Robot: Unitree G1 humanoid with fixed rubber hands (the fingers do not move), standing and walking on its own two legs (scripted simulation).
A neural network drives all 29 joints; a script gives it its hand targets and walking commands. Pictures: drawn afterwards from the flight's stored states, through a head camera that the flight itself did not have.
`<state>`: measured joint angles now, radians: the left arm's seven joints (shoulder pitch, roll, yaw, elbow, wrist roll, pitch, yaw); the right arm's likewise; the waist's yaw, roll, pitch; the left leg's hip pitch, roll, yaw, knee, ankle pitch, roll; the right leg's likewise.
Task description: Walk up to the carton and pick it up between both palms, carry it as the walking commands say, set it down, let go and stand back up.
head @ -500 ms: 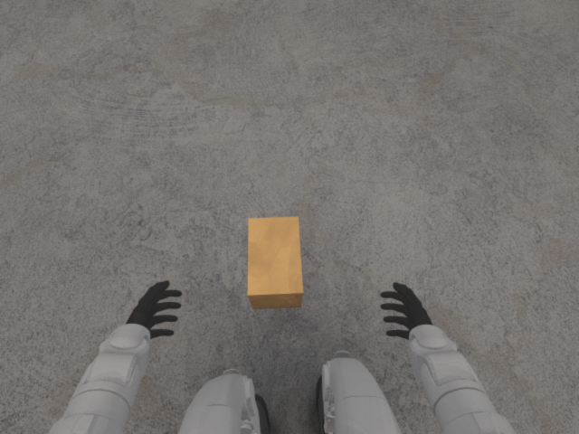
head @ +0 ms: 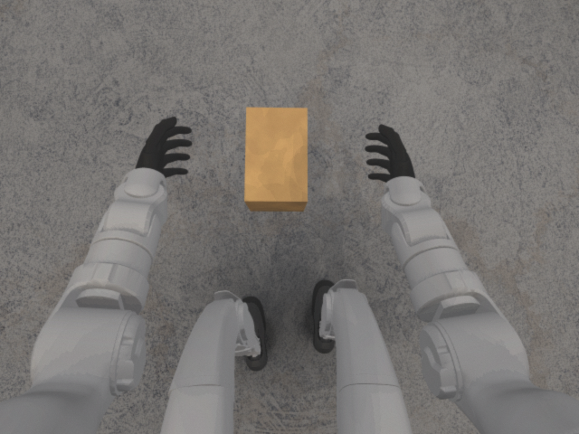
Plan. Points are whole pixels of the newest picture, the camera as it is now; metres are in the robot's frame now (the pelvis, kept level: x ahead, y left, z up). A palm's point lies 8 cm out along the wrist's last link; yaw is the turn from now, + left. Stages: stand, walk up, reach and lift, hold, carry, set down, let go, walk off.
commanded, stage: reach and lift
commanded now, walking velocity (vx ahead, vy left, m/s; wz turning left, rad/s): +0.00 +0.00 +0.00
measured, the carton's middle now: (276, 163) +0.58 +0.02 -0.59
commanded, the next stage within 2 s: none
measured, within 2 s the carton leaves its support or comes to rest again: neither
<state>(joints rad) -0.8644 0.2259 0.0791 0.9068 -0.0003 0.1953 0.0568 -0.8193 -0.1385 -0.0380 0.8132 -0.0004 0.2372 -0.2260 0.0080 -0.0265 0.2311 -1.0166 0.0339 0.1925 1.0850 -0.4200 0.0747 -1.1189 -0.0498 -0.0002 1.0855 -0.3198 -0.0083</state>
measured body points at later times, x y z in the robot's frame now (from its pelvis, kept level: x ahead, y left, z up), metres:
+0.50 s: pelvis +0.01 +0.01 -0.01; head +0.34 +0.00 +0.29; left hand +0.54 +0.18 -0.15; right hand +0.53 -0.14 -0.15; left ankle +0.06 +0.09 -0.65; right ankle +0.10 -0.11 -0.65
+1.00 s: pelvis -0.04 -0.01 -0.14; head +0.32 -0.01 +0.12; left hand +0.52 +0.18 -0.28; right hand +0.53 -0.14 -0.29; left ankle +0.06 +0.09 -0.65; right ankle +0.10 -0.12 -0.65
